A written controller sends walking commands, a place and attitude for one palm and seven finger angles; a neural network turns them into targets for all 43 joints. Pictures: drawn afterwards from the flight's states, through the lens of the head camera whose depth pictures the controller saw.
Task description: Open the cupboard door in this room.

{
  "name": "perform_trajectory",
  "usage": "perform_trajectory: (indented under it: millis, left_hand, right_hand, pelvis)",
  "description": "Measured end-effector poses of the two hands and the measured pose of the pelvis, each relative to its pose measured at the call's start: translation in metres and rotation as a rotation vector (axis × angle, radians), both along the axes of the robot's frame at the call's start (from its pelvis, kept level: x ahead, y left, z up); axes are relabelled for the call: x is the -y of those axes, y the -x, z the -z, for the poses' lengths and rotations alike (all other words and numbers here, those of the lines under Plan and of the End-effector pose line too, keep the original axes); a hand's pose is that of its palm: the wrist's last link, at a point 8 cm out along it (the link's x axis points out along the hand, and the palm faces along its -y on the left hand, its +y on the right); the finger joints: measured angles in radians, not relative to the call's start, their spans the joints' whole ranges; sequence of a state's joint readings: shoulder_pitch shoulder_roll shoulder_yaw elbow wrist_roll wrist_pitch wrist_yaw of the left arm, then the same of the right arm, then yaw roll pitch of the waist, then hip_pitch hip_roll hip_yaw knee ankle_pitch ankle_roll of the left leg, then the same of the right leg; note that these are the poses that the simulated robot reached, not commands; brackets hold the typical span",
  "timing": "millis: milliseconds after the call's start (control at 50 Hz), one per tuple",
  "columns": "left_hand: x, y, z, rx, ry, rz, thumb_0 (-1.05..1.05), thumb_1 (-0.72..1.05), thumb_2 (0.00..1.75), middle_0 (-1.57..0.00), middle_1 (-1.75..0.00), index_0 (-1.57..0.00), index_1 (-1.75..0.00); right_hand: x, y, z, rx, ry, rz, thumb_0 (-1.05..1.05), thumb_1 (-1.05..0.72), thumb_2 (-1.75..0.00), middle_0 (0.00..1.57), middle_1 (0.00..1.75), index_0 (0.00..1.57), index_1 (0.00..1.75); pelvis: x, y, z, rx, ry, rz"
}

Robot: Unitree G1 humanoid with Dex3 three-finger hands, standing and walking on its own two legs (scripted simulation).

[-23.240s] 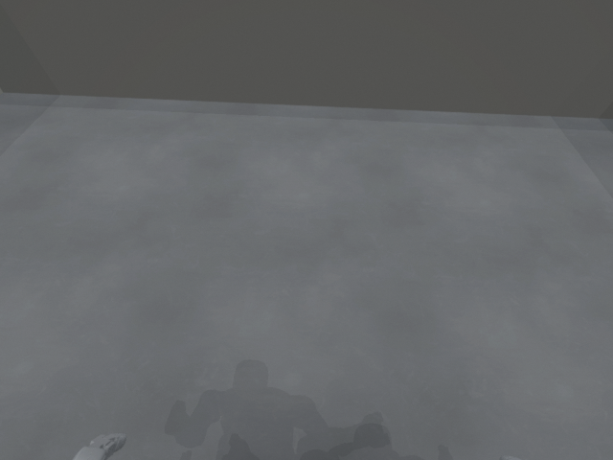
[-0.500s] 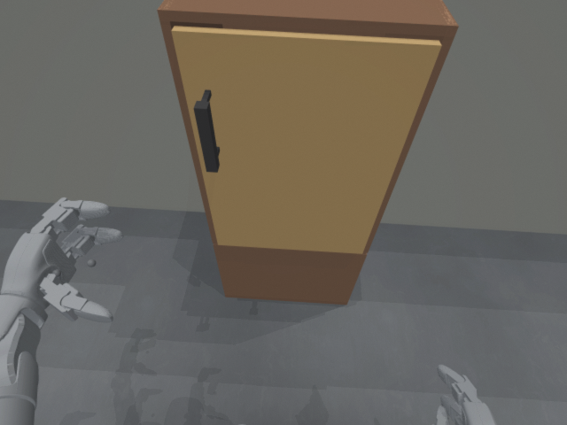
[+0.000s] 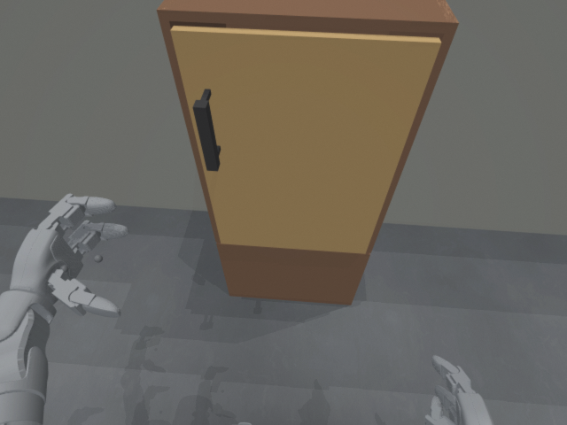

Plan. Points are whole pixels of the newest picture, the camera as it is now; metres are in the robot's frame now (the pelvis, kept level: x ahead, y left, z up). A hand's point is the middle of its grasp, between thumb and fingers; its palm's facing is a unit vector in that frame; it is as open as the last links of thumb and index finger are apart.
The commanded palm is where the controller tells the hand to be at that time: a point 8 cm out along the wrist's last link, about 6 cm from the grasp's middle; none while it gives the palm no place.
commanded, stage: move the hooked fingers beside the handle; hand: left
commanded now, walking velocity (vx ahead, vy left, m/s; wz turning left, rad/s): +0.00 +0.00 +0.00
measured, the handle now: (210, 131) +0.59 +0.18 +0.07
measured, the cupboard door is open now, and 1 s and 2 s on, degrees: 0 0 0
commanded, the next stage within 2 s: none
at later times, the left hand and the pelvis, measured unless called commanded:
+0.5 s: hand (136, 206) +0.39 +0.25 +0.08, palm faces +0.00 -1.00 -0.02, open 13.9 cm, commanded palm +0.37 +0.31 +0.09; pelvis +0.01 -0.01 -0.01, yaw -2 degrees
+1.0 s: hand (151, 177) +0.45 +0.25 +0.08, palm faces -0.02 -1.00 +0.02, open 13.9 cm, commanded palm +0.44 +0.30 +0.08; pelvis +0.00 +0.01 -0.01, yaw -2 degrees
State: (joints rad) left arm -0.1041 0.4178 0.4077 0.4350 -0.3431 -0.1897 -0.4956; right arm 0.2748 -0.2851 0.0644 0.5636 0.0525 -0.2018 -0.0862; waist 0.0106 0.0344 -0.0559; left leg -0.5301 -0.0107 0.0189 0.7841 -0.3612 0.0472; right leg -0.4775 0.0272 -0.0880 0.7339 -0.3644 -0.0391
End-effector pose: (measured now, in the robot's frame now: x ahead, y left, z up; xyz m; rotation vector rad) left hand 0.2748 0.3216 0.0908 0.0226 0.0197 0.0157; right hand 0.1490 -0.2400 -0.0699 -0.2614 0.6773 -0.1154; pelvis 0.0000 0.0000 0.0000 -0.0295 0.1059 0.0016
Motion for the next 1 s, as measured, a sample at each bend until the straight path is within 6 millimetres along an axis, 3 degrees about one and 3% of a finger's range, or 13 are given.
perform_trajectory:
  millis: [180, 340, 500, 1000]
  left_hand:
    - [0.012, -0.038, 0.003, -0.006, 0.006, 0.013, -0.01, -0.50, 0.30, -0.30, -1.20, -0.30, -1.20]
    - [0.016, -0.075, 0.001, -0.011, 0.011, 0.022, -0.01, -0.49, 0.30, -0.30, -1.20, -0.30, -1.20]
    - [0.016, -0.096, 0.005, -0.019, 0.008, 0.018, -0.01, -0.49, 0.30, -0.30, -1.20, -0.30, -1.20]
    - [0.019, -0.158, 0.008, -0.004, 0.038, 0.039, -0.01, -0.50, 0.30, -0.30, -1.20, -0.30, -1.20]
  right_hand:
    - [0.011, 0.012, 0.008, -0.061, 0.021, 0.023, 0.01, -0.90, -0.90, 0.20, 0.30, 0.21, 0.30]
    - [0.025, 0.040, 0.017, -0.151, 0.026, 0.088, 0.01, -0.90, -0.90, 0.20, 0.30, 0.21, 0.30]
    - [0.032, 0.066, 0.025, -0.257, 0.032, 0.137, 0.01, -0.90, -0.90, 0.20, 0.30, 0.21, 0.30]
    - [0.019, 0.099, 0.033, -0.413, 0.049, 0.191, 0.01, -0.90, -0.90, 0.20, 0.30, 0.21, 0.30]
  pelvis:
    - [0.006, 0.004, 0.003, -0.018, -0.002, -0.003]
    - [0.008, 0.000, 0.004, -0.048, -0.007, 0.017]
    - [0.007, -0.006, 0.005, -0.075, -0.008, 0.027]
    - [-0.009, -0.005, 0.013, -0.141, 0.011, 0.032]
